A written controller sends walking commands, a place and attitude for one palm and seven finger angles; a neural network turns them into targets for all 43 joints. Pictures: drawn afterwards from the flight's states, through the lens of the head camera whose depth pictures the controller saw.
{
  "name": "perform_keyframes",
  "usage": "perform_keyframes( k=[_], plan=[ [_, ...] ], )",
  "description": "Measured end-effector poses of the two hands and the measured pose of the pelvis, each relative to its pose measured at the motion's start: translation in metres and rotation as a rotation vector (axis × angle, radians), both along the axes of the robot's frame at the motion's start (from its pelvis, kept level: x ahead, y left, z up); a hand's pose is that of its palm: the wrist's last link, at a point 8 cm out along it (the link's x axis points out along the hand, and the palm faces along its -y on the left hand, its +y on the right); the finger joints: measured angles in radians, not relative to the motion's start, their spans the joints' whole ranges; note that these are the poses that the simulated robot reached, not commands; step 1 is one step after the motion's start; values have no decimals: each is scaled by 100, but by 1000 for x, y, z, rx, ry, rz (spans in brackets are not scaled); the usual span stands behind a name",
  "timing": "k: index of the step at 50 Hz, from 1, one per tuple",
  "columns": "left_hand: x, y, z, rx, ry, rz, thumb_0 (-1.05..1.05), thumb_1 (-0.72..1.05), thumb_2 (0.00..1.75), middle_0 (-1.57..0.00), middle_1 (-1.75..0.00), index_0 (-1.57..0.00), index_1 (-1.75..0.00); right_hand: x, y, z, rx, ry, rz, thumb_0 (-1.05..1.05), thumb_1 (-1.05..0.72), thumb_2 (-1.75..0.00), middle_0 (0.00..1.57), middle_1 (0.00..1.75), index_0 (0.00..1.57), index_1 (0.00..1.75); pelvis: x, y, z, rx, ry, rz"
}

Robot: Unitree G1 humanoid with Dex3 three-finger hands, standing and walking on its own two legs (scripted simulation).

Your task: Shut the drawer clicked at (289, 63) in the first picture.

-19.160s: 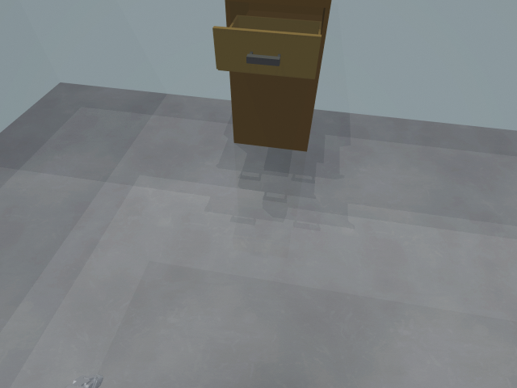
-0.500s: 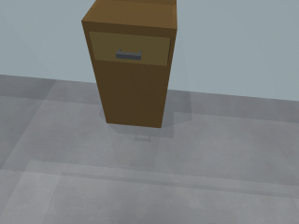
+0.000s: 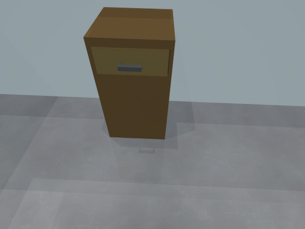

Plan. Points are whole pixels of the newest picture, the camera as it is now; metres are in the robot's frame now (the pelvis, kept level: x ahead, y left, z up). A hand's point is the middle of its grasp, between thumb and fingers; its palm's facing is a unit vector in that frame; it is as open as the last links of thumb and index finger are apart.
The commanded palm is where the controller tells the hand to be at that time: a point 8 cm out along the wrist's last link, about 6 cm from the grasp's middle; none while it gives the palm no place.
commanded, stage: let the arm hang, fingers relaxed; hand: left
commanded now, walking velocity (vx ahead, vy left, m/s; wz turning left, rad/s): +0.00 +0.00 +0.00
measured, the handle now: (130, 65) +0.90 +0.16 -0.07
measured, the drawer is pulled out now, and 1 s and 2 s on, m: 0.00 0.00 0.00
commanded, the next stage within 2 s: look to check the result in 0.14 s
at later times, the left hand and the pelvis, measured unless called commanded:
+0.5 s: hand out of the picture -0.04 +0.16 -0.18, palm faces +0.03 -0.98 -0.18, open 7.4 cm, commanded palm none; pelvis +0.00 +0.00 +0.00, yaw +0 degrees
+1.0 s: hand out of the picture +0.01 +0.16 -0.17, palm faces +0.02 -0.98 -0.20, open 7.4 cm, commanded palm none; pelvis +0.01 -0.01 +0.00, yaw +0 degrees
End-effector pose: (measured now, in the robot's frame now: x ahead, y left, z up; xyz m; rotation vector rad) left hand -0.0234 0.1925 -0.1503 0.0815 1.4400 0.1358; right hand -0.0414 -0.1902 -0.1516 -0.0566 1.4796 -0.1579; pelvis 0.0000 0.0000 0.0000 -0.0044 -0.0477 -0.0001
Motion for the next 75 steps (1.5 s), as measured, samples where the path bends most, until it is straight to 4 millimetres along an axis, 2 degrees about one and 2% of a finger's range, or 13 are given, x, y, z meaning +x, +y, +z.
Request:
perform_keyframes(
  k=[11, 23, 39, 50, 75],
  plan=[
    [-13, 11, 2, 23, 35, 0, 0, 91, 90, -20, -29, -20, -30, -19, -1, 1, -9, 39, -19, 1, -91, -90, 19, 30, 20, 30, -3, 2, 0, 0, 6, -5],
    [-19, 15, 4, 37, 60, -2, 0, 91, 90, -20, -29, -19, -30, -8, -7, 1, -15, 18, -10, 1, -91, -90, 19, 30, 20, 30, -4, 2, 0, 1, 12, -8],
    [8, 14, 5, 42, 6, -17, 0, 91, 90, -20, -29, -20, -30, 21, -22, 1, -35, -31, 12, 1, -91, -90, 19, 30, 20, 30, 2, -3, 1, 3, 9, -6],
    [27, 17, 8, 60, -18, -28, 0, 91, 90, -20, -29, -20, -30, 32, -32, 2, -43, -37, 24, 1, -91, -90, 19, 30, 20, 30, 8, -8, 2, 6, 10, -5],
    [45, 13, 11, 79, -28, -34, 0, 91, 90, -20, -29, -20, -30, 58, -56, 5, -68, -53, 45, 1, -91, -90, 19, 30, 20, 30, 22, -20, 4, 8, 10, -3]
  ],
)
